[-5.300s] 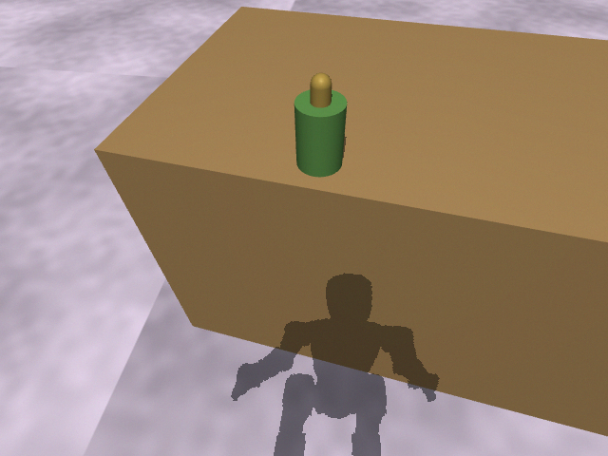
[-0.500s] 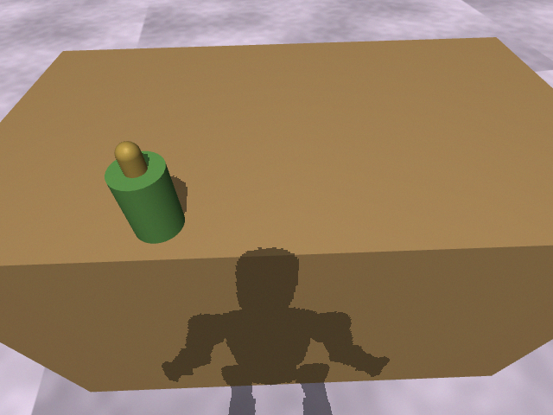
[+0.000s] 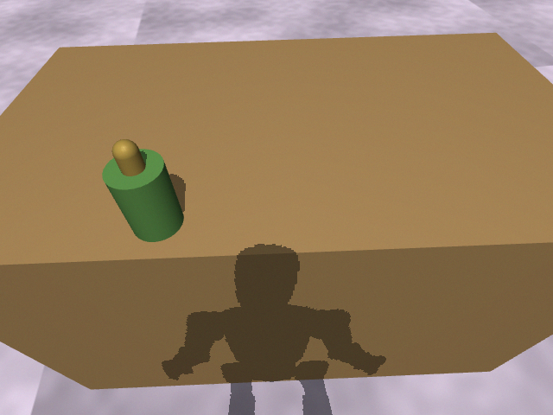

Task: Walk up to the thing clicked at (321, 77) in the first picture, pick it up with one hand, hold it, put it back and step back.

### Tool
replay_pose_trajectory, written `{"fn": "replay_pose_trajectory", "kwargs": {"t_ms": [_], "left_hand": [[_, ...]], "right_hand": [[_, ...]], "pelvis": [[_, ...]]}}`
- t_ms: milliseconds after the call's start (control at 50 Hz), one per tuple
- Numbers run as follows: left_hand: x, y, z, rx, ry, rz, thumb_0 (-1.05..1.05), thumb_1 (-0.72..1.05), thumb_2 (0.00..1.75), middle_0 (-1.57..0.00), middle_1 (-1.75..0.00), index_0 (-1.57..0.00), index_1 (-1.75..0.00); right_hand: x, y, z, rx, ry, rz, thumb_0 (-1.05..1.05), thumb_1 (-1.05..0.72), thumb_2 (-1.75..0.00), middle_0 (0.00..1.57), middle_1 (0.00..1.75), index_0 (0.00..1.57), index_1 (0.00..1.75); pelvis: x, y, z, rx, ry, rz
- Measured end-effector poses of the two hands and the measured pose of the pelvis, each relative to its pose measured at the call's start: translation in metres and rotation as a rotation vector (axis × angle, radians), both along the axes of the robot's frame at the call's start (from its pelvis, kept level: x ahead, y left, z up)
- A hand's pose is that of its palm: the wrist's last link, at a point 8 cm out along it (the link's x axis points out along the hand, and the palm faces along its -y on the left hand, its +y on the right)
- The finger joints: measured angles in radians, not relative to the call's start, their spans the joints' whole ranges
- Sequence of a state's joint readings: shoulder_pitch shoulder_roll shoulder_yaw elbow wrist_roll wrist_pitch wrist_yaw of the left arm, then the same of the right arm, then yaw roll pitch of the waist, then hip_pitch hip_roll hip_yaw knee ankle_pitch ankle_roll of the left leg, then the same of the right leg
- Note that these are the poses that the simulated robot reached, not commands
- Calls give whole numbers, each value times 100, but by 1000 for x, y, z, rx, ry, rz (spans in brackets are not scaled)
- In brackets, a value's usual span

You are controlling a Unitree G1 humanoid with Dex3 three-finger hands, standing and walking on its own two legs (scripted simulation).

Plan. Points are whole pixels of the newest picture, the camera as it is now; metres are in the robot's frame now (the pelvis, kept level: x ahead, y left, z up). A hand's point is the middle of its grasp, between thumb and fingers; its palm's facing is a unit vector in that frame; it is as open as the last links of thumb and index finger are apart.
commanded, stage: stand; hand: left
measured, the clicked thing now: (142, 186) +0.42 +0.23 +0.11
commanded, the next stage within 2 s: rise first in 0.58 s
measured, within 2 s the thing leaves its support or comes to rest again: neither
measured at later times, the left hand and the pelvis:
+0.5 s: hand out of the picture +0.08 +0.26 -0.15, palm faces -0.03 -0.94 -0.35, open 7.4 cm; pelvis +0.00 +0.00 +0.00, yaw +0 degrees
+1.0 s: hand (132, 384) +0.19 +0.26 -0.10, palm faces +0.20 -0.92 -0.33, open 12.5 cm; pelvis +0.00 +0.01 -0.01, yaw -1 degrees
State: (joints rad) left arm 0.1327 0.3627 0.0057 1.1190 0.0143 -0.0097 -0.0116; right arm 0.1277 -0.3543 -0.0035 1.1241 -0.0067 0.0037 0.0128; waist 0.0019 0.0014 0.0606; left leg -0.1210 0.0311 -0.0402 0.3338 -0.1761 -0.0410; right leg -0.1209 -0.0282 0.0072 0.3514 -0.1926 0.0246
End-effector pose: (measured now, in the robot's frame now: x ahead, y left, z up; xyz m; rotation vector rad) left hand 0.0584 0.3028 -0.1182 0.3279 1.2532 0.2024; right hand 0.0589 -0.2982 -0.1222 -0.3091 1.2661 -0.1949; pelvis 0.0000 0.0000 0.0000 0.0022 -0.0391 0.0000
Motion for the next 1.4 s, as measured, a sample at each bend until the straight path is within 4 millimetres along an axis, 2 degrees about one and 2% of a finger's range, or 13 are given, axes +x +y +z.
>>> {"fn": "replay_pose_trajectory", "kwargs": {"t_ms": [380,700,740,800,900,960,1080,1200,1300,1400], "left_hand": [[16,0,1,-4,-32,-12,1,90,90,-21,-30,-20,-30],[10,1,2,5,-16,-7,1,90,90,-20,-30,-20,-29],[18,-3,3,-3,-71,13,1,88,88,-19,-28,-18,-27],[45,-11,8,-19,-217,34,1,80,79,-15,-22,-14,-22],[89,-13,27,-5,-409,46,1,56,56,-11,-13,-10,-13],[103,-8,41,12,-490,49,1,42,42,-9,-10,-9,-10],[103,1,69,48,-605,42,1,12,21,-6,-6,-7,-5],[106,1,99,82,-727,15,0,-19,9,-5,-4,-5,-3],[113,2,134,120,-861,-20,0,-38,4,-5,-4,-5,-3],[113,3,166,160,-966,-61,0,-47,2,-5,-4,-5,-3]], "right_hand": [[13,2,3,-4,-31,1,1,-90,-90,20,30,20,30],[10,2,0,3,-22,0,1,-90,-90,20,30,20,30],[19,5,1,9,-90,-25,1,-88,-88,18,28,18,28],[44,13,5,19,-230,-53,1,-80,-79,14,22,14,21],[84,18,16,10,-381,-79,1,-55,-55,9,13,9,13],[94,23,23,15,-431,-78,1,-38,-41,8,10,8,9],[92,38,33,45,-486,-62,1,-5,-22,6,7,6,6],[100,55,42,71,-555,-17,0,23,-10,6,6,5,5],[109,59,47,81,-601,-1,0,38,-5,6,6,6,5],[109,54,48,84,-616,-12,0,46,-3,6,5,5,5]], "pelvis": [[5,2,0,0,-2,-4],[4,1,0,1,-2,-4],[2,1,-2,0,11,-3],[-5,2,-4,0,18,-7],[-8,4,-7,-1,53,-11],[-4,4,-7,-1,65,-10],[8,7,-5,0,57,-13],[13,9,-6,-1,34,-11],[16,10,-6,-3,17,-11],[18,9,-6,-2,6,-8]]}}
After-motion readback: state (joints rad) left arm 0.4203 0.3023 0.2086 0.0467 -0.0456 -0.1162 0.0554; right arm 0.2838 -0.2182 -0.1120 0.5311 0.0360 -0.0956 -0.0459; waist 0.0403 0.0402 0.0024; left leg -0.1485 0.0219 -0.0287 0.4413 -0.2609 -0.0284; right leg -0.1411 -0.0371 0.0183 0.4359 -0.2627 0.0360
